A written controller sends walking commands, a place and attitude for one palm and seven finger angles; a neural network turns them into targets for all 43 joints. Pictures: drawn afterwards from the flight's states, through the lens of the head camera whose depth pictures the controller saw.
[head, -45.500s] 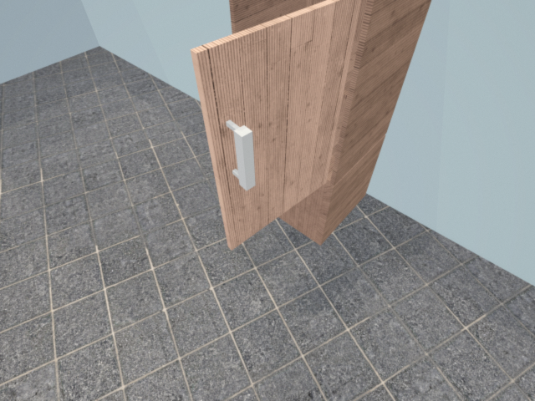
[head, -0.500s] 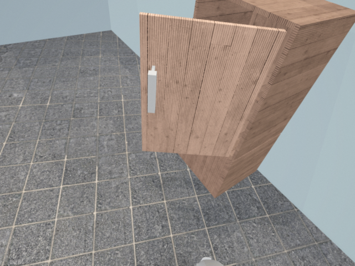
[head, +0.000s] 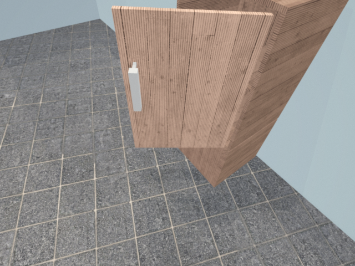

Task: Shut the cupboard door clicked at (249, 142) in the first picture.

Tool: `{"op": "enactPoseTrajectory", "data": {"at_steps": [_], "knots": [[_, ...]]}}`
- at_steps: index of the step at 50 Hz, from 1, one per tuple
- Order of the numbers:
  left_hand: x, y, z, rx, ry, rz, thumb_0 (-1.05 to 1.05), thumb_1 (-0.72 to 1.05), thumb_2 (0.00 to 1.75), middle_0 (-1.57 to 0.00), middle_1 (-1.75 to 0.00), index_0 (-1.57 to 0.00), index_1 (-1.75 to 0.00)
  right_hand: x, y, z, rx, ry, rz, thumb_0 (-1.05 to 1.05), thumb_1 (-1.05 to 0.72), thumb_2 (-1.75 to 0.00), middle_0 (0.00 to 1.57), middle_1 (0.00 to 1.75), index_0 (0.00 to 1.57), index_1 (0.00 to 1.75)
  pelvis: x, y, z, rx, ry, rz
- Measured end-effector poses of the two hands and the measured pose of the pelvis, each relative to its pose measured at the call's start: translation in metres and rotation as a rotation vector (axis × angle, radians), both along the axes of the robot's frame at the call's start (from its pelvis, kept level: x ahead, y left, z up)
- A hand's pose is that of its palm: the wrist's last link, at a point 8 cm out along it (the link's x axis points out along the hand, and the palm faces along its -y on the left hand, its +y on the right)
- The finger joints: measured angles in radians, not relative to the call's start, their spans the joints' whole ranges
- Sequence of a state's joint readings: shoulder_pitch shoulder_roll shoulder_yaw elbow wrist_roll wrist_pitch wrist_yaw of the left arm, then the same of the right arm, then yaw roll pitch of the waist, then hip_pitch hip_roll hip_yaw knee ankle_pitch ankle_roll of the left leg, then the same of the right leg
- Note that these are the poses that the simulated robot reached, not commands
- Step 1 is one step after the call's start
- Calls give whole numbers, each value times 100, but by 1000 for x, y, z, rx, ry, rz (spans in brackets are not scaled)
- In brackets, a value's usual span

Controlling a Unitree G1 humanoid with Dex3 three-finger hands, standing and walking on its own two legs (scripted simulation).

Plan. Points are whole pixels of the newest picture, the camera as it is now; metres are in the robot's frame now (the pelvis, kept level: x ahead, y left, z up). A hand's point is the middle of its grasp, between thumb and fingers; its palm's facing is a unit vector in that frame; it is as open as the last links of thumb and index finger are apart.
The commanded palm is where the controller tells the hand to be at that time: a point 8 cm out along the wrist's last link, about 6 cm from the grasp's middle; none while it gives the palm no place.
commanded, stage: come to a stop and stand still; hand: left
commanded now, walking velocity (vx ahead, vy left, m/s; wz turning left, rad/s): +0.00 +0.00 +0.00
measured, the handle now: (136, 87) +0.62 +0.15 +0.03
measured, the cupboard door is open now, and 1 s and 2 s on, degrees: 55 55 55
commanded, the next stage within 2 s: look again from close up in 0.30 s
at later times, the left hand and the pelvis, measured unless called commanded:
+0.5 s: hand out of the picture -0.01 +0.16 -0.17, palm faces +0.02 -0.99 -0.17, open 7.4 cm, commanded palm none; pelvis +0.00 -0.01 +0.01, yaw +0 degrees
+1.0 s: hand out of the picture -0.02 +0.14 -0.17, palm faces +0.02 -0.99 -0.16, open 7.4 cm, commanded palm none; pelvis -0.01 -0.01 +0.01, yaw +0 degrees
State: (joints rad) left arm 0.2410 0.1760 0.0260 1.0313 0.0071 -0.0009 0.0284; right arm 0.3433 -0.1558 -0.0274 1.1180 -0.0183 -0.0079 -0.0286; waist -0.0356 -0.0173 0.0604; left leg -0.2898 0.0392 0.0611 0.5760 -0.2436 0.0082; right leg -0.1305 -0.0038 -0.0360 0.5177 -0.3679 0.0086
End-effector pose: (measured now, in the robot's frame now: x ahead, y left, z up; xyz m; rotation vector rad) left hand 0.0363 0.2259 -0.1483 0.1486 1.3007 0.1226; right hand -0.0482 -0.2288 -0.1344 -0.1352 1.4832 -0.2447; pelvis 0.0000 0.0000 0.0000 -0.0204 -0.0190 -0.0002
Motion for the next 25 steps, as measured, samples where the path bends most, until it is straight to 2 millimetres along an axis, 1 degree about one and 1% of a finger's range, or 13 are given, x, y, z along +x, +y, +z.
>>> {"op": "enactPoseTrajectory", "data": {"at_steps": [3,7,10,13,16,19,22,25], "knots": [[-11,-2,-2,-11,50,9,0,94,90,-20,-30,-20,-30,26,1,2,-1,-42,20,0,-91,-90,20,30,20,30,6,0,2,10,1,-7],[-25,-9,1,-23,98,17,0,93,90,-20,-30,-20,-30,62,5,2,8,-101,54,0,-91,-90,20,30,20,30,9,1,6,15,6,-9],[-35,-12,4,-25,123,23,0,92,90,-20,-30,-20,-30,81,1,2,2,-137,69,0,-93,-89,20,30,20,30,10,2,7,17,6,-10],[-43,-15,6,-24,137,26,1,92,90,-20,-30,-20,-30,95,0,3,8,-169,79,0,-93,-89,20,30,20,30,10,1,8,21,3,-12],[-48,-17,8,-21,140,30,1,91,90,-20,-30,-20,-30,102,1,3,18,-189,88,0,-92,-89,20,30,20,30,9,-1,9,23,-2,-12],[-51,-18,9,-18,135,34,1,91,90,-20,-30,-20,-30,103,1,4,21,-197,90,0,-93,-89,20,30,20,30,7,-2,10,25,-7,-10],[-53,-19,10,-16,127,37,1,91,90,-20,-30,-20,-30,99,-1,4,23,-189,91,0,-93,-89,20,30,20,30,5,-4,11,25,-9,-8],[-54,-20,11,-15,123,37,1,91,90,-20,-30,-20,-30,90,-4,4,23,-168,89,-1,-93,-89,20,30,20,30,3,-6,11,26,-10,-6]]}}
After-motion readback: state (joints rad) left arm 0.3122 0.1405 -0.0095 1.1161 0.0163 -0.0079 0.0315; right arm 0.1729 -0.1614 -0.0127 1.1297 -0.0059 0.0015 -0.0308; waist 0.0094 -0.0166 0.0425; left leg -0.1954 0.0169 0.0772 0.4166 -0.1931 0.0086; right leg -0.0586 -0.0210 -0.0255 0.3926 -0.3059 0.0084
